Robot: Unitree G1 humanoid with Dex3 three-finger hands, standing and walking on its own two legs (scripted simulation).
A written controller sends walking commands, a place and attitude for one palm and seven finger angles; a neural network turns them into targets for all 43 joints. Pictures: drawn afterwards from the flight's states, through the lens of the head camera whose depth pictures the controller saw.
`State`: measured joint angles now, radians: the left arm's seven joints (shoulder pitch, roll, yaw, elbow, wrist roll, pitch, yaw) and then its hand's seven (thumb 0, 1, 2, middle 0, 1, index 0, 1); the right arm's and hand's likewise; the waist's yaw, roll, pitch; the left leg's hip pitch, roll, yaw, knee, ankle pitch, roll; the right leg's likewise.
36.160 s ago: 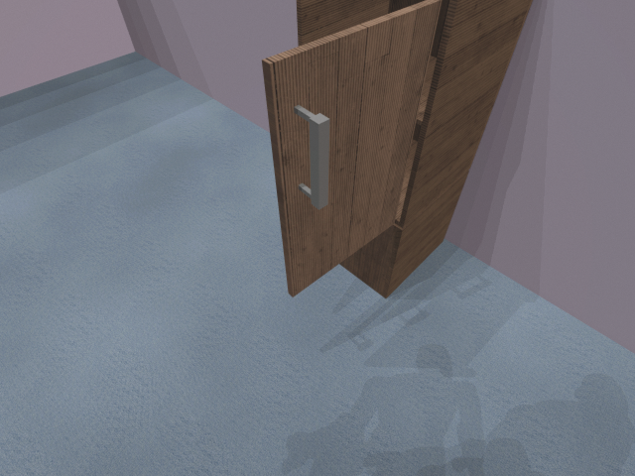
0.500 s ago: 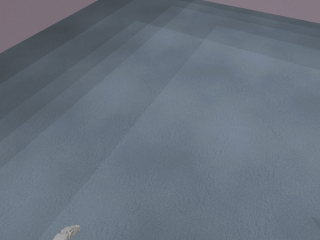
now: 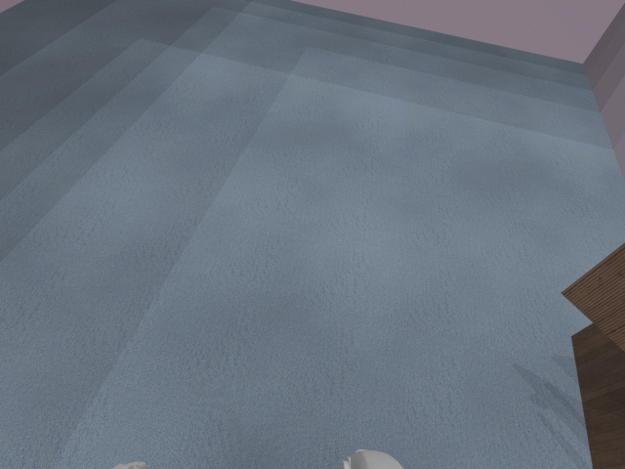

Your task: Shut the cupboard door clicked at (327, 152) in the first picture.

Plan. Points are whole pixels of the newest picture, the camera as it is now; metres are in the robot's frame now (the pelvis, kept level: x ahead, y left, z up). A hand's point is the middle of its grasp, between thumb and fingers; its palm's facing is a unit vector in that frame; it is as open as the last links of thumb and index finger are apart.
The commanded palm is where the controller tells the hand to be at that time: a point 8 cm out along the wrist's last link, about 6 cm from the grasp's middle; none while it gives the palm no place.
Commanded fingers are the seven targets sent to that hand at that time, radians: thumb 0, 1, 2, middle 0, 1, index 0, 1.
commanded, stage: turn to face it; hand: left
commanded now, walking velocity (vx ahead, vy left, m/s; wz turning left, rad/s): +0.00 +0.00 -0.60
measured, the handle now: out of the picture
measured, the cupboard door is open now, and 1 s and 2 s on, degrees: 48 48 48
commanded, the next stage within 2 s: take the last steps up to it in 1.50 s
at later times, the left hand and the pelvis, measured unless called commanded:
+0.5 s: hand (221, 461) +0.15 +0.13 -0.15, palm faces -0.27 -0.92 -0.26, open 7.4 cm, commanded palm none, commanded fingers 0.00 0.90 0.90 -0.20 -0.30 -0.20 -0.30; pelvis +0.01 -0.04 +0.00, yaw -17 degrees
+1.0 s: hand (241, 396) +0.24 +0.12 -0.16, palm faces -0.54 -0.81 -0.23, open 7.4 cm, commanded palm none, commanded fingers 0.00 0.90 0.90 -0.20 -0.30 -0.20 -0.30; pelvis +0.04 -0.01 +0.00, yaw -36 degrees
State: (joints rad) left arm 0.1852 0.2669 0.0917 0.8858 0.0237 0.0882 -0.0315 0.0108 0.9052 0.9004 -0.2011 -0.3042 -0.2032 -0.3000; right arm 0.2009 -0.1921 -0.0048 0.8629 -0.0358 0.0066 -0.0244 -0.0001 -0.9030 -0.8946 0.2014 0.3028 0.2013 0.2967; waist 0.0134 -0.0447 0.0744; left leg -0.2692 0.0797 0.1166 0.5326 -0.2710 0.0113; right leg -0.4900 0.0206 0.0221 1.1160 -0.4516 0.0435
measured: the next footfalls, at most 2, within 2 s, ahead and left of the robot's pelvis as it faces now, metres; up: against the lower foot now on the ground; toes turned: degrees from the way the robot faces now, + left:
right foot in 0.26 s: +0.01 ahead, -0.14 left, +0.00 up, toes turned -15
left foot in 0.70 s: +0.13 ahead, +0.07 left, +0.00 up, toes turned -22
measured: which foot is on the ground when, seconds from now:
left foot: down 0.00-0.26, up 0.28-0.68, down 0.70-1.00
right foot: up 0.00-0.24, down 0.26-0.70, up 0.72-1.00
